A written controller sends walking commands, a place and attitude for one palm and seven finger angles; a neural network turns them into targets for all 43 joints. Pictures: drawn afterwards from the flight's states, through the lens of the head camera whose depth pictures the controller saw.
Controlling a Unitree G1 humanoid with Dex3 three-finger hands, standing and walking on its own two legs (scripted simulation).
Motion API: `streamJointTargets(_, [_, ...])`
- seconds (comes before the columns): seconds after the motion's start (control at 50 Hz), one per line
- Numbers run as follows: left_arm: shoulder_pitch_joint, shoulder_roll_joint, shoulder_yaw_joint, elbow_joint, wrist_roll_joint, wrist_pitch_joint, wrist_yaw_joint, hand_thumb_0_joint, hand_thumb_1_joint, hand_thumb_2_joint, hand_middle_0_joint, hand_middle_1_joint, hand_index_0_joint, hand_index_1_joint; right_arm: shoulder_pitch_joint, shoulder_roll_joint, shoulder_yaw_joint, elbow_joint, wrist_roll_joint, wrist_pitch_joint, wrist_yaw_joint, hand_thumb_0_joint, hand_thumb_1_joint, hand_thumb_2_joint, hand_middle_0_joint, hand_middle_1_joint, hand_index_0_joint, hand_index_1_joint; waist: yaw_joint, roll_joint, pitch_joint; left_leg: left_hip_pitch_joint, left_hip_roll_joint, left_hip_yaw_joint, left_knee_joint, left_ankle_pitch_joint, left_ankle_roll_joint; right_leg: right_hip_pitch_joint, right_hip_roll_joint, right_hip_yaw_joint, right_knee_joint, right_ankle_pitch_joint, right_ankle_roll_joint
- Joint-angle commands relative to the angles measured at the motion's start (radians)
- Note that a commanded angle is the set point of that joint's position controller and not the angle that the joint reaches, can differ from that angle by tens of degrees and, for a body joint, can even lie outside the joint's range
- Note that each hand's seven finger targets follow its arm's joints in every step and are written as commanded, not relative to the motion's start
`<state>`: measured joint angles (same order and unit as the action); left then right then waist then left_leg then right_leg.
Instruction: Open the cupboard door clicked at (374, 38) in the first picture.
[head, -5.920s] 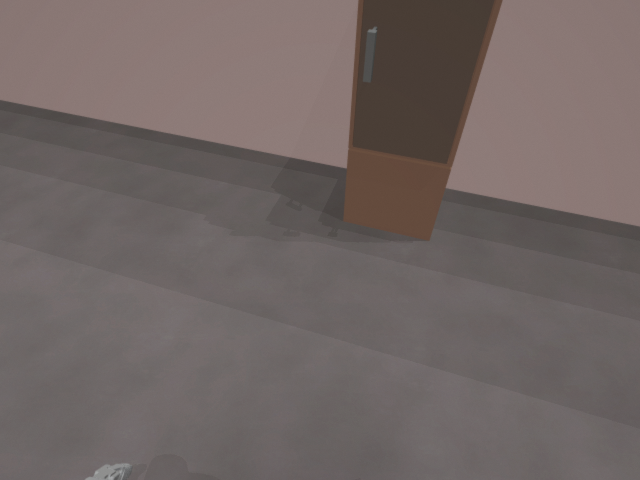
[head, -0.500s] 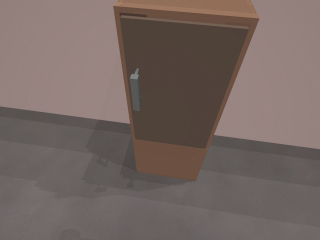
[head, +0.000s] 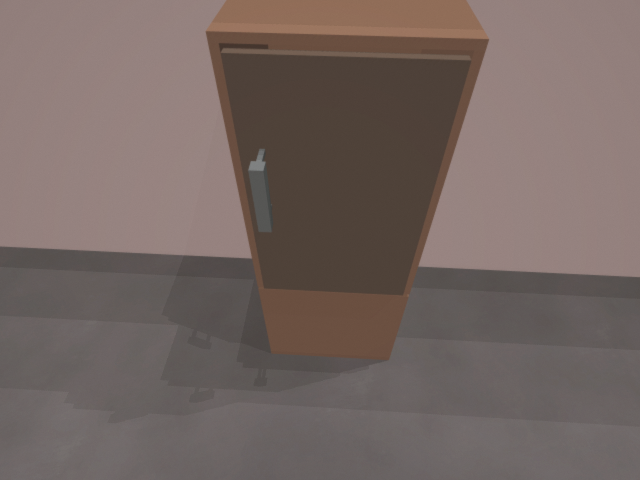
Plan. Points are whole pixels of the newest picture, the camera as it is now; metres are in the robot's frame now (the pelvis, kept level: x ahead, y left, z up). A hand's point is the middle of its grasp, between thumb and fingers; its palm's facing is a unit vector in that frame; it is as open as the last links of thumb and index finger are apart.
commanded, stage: look again from close up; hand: left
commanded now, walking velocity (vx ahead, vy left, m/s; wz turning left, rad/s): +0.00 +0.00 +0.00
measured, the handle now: (263, 191) +0.59 +0.13 +0.01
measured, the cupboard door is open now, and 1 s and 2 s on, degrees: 0 0 0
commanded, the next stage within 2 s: shuffle to correct the standing spot in 0.62 s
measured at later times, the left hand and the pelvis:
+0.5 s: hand out of the picture +0.01 +0.20 -0.17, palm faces +0.03 -0.97 -0.26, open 7.4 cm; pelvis -0.04 -0.01 -0.01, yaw +1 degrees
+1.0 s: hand out of the picture -0.10 +0.16 -0.18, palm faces +0.03 -0.99 -0.16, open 7.4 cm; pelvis -0.05 +0.00 +0.00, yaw +1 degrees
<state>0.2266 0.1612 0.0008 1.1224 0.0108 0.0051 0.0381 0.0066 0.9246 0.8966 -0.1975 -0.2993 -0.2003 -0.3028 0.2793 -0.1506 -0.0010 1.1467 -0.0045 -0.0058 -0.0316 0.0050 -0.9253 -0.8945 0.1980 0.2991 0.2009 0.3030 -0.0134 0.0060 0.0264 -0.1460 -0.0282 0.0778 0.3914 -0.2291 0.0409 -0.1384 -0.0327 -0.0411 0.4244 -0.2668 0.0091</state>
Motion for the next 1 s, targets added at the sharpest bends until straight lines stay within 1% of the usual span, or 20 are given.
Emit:
streamJointTargets(0.0, [0.071, 0.080, 0.014, -0.011, -0.006, -0.008, 0.004, 0.000, 0.900, 0.900, -0.200, -0.300, -0.200, -0.300, 0.047, -0.085, -0.009, -0.010, -0.003, -0.018, -0.006, 0.000, -0.900, -0.900, 0.200, 0.300, 0.200, 0.300, 0.021, -0.022, 0.039, -0.022, 0.138, -0.125, -0.095, 0.178, -0.013, -0.010, -0.089, 0.071, -0.083, 0.150, -0.024])
streamJointTargets(0.04, [0.076, 0.075, 0.014, -0.005, -0.007, -0.007, 0.004, 0.000, 0.900, 0.900, -0.200, -0.300, -0.200, -0.300, 0.054, -0.081, -0.008, -0.003, -0.003, -0.018, -0.008, 0.000, -0.900, -0.900, 0.200, 0.300, 0.200, 0.300, 0.021, -0.002, 0.049, -0.025, 0.137, -0.124, -0.103, 0.148, -0.013, -0.015, -0.086, 0.073, -0.090, 0.134, -0.023])
streamJointTargets(0.06, [0.061, 0.246, 0.005, -0.107, 0.010, -0.034, 0.003, 0.000, 0.900, 0.900, -0.200, -0.300, -0.200, -0.300, 0.014, -0.205, -0.017, -0.134, -0.008, -0.025, 0.011, 0.000, -0.900, -0.900, 0.200, 0.300, 0.200, 0.300, 0.004, -0.050, 0.133, -0.087, 0.097, -0.153, -0.061, 0.213, -0.030, -0.060, -0.052, 0.046, -0.039, 0.153, -0.044])
streamJointTargets(0.08, [0.075, 0.195, 0.039, -0.114, 0.005, -0.040, 0.007, 0.000, 0.900, 0.900, -0.200, -0.300, -0.200, -0.300, 0.013, -0.213, -0.040, -0.155, -0.020, -0.051, 0.001, 0.000, -0.900, -0.900, 0.200, 0.300, 0.200, 0.300, 0.022, 0.029, -0.025, -0.057, 0.122, -0.155, 0.023, 0.301, -0.010, -0.027, -0.086, 0.071, 0.035, 0.184, -0.049])
streamJointTargets(0.1, [0.063, 0.202, 0.050, -0.108, 0.009, -0.043, 0.006, 0.000, 0.900, 0.900, -0.200, -0.300, -0.200, -0.300, 0.019, -0.204, -0.053, -0.141, -0.020, -0.058, -0.011, 0.000, -0.900, -0.900, 0.200, 0.300, 0.200, 0.300, 0.009, 0.072, -0.109, -0.015, 0.128, -0.157, 0.043, 0.394, -0.001, -0.005, -0.084, 0.065, 0.065, 0.260, -0.065])
streamJointTargets(0.12, [0.081, 0.184, 0.034, -0.115, 0.001, -0.044, 0.005, 0.000, 0.900, 0.900, -0.200, -0.300, -0.200, -0.300, 0.030, -0.193, -0.044, -0.141, -0.016, -0.057, -0.014, 0.000, -0.900, -0.900, 0.200, 0.300, 0.200, 0.300, 0.017, 0.054, -0.148, 0.002, 0.133, -0.155, 0.059, 0.374, 0.009, 0.012, -0.084, 0.067, 0.049, 0.255, -0.066])
streamJointTargets(0.14, [0.089, 0.169, 0.034, -0.125, 0.002, -0.042, 0.005, 0.000, 0.900, 0.900, -0.200, -0.300, -0.200, -0.300, 0.036, -0.178, -0.046, -0.152, -0.012, -0.051, -0.014, 0.000, -0.900, -0.900, 0.200, 0.300, 0.200, 0.300, 0.013, 0.041, -0.145, -0.014, 0.129, -0.148, 0.069, 0.312, 0.011, 0.007, -0.086, 0.074, 0.036, 0.243, -0.069])
streamJointTargets(0.16, [0.092, 0.164, 0.032, -0.133, 0.002, -0.036, 0.005, 0.000, 0.900, 0.900, -0.200, -0.300, -0.200, -0.300, 0.042, -0.163, -0.040, -0.161, -0.014, -0.043, -0.011, 0.000, -0.900, -0.900, 0.200, 0.300, 0.200, 0.300, 0.009, -0.029, -0.127, -0.045, 0.123, -0.143, 0.081, 0.248, 0.015, 0.005, -0.088, 0.079, 0.028, 0.235, -0.069])
streamJointTargets(0.2, [0.073, 0.168, 0.036, -0.146, 0.005, -0.031, 0.005, 0.000, 0.900, 0.900, -0.200, -0.300, -0.200, -0.300, 0.024, -0.171, -0.049, -0.170, -0.013, -0.030, -0.008, 0.000, -0.900, -0.900, 0.200, 0.300, 0.200, 0.300, 0.005, -0.056, -0.034, -0.097, 0.111, -0.130, 0.070, 0.145, 0.013, -0.038, -0.095, 0.093, 0.006, 0.190, -0.072])
streamJointTargets(0.3, [0.062, 0.191, 0.033, -0.162, 0.005, -0.031, 0.002, 0.000, 0.900, 0.900, -0.200, -0.300, -0.200, -0.300, -0.011, -0.196, -0.045, -0.177, -0.013, -0.024, 0.000, 0.000, -0.900, -0.900, 0.200, 0.300, 0.200, 0.300, 0.008, -0.004, 0.034, -0.111, 0.124, -0.136, 0.029, 0.121, 0.014, -0.075, -0.082, 0.089, -0.008, 0.140, -0.063])
streamJointTargets(0.36, [0.049, 0.205, 0.030, -0.164, 0.006, -0.032, -0.001, 0.000, 0.900, 0.900, -0.200, -0.300, -0.200, -0.300, -0.028, -0.207, -0.043, -0.182, -0.013, -0.023, 0.006, 0.000, -0.900, -0.900, 0.200, 0.300, 0.200, 0.300, 0.008, -0.014, 0.033, -0.104, 0.127, -0.140, 0.007, 0.084, 0.012, -0.078, -0.081, 0.091, -0.034, 0.096, -0.057])
streamJointTargets(0.42, [0.038, 0.216, 0.027, -0.161, 0.007, -0.029, -0.006, 0.000, 0.900, 0.900, -0.200, -0.300, -0.200, -0.300, -0.052, -0.227, -0.043, -0.185, -0.014, -0.018, 0.011, 0.000, -0.900, -0.900, 0.200, 0.300, 0.200, 0.300, 0.006, -0.012, 0.063, -0.116, 0.122, -0.148, -0.030, -0.023, 0.007, -0.107, -0.081, 0.104, -0.072, -0.006, -0.052])
streamJointTargets(0.54, [0.036, 0.229, 0.024, -0.154, 0.010, -0.029, -0.011, 0.000, 0.900, 0.900, -0.200, -0.300, -0.200, -0.300, -0.066, -0.245, -0.041, -0.179, -0.014, -0.013, 0.019, 0.000, -0.900, -0.900, 0.200, 0.300, 0.200, 0.300, 0.006, -0.025, 0.075, -0.126, 0.121, -0.158, -0.072, -0.117, 0.000, -0.125, -0.082, 0.117, -0.120, -0.092, -0.042])
streamJointTargets(0.64, [0.058, 0.215, 0.021, -0.138, 0.011, -0.027, -0.012, 0.000, 0.900, 0.900, -0.200, -0.300, -0.200, -0.300, -0.060, -0.241, -0.038, -0.164, -0.013, -0.012, 0.021, 0.000, -0.900, -0.900, 0.200, 0.300, 0.200, 0.300, 0.010, 0.015, 0.056, -0.136, 0.127, -0.170, -0.101, -0.157, -0.003, -0.107, -0.080, 0.106, -0.123, -0.085, -0.034])
streamJointTargets(0.7, [0.077, 0.202, 0.019, -0.125, 0.013, -0.024, -0.011, 0.000, 0.900, 0.900, -0.200, -0.300, -0.200, -0.300, -0.045, -0.230, -0.037, -0.150, -0.012, -0.009, 0.022, 0.000, -0.900, -0.900, 0.200, 0.300, 0.200, 0.300, 0.014, -0.002, 0.059, -0.159, 0.130, -0.180, -0.118, -0.190, -0.003, -0.095, -0.079, 0.096, -0.123, -0.091, -0.029])
streamJointTargets(0.74, [0.129, 0.133, 0.006, -0.095, 0.013, -0.014, -0.010, 0.000, 0.900, 0.900, -0.200, -0.300, -0.200, -0.300, -0.004, -0.169, -0.023, -0.121, -0.017, 0.003, 0.023, 0.000, -0.900, -0.900, 0.200, 0.300, 0.200, 0.300, 0.010, -0.014, 0.050, -0.161, 0.129, -0.172, -0.118, -0.268, -0.010, -0.104, -0.068, 0.086, -0.126, -0.182, -0.016])
streamJointTargets(0.8, [0.170, 0.125, 0.016, -0.086, 0.019, -0.003, -0.012, 0.000, 0.900, 0.900, -0.200, -0.300, -0.200, -0.300, 0.022, -0.176, -0.032, -0.110, -0.022, 0.015, 0.020, 0.000, -0.900, -0.900, 0.200, 0.300, 0.200, 0.300, 0.014, -0.001, 0.073, -0.208, 0.143, -0.198, -0.138, -0.409, 0.004, -0.119, -0.042, 0.065, -0.083, -0.277, -0.017])
streamJointTargets(0.84, [0.191, 0.105, 0.019, -0.081, 0.019, 0.001, -0.017, 0.000, 0.900, 0.900, -0.200, -0.300, -0.200, -0.300, 0.028, -0.176, -0.036, -0.104, -0.022, 0.016, 0.016, 0.000, -0.900, -0.900, 0.200, 0.300, 0.200, 0.300, 0.018, 0.017, 0.104, -0.229, 0.159, -0.217, -0.154, -0.431, 0.015, -0.124, -0.025, 0.043, -0.042, -0.235, -0.021])
streamJointTargets(0.92, [0.243, 0.053, 0.024, -0.070, 0.021, 0.011, -0.033, 0.000, 0.900, 0.900, -0.200, -0.300, -0.200, -0.300, 0.039, -0.202, -0.058, -0.095, -0.017, 0.012, 0.000, 0.000, -0.900, -0.900, 0.200, 0.300, 0.200, 0.300, 0.026, 0.100, 0.084, -0.248, 0.240, -0.288, -0.231, -0.518, 0.051, -0.078, 0.025, -0.040, 0.118, -0.093, -0.023])
streamJointTargets(0.98, [0.285, 0.031, 0.031, -0.064, 0.023, 0.013, -0.037, 0.000, 0.900, 0.900, -0.200, -0.300, -0.200, -0.300, 0.037, -0.193, -0.066, -0.095, -0.017, 0.010, -0.003, 0.000, -0.900, -0.900, 0.200, 0.300, 0.200, 0.300, 0.039, 0.101, 0.095, -0.289, 0.238, -0.260, -0.208, -0.513, 0.056, -0.033, 0.026, -0.045, 0.095, -0.089, -0.030])
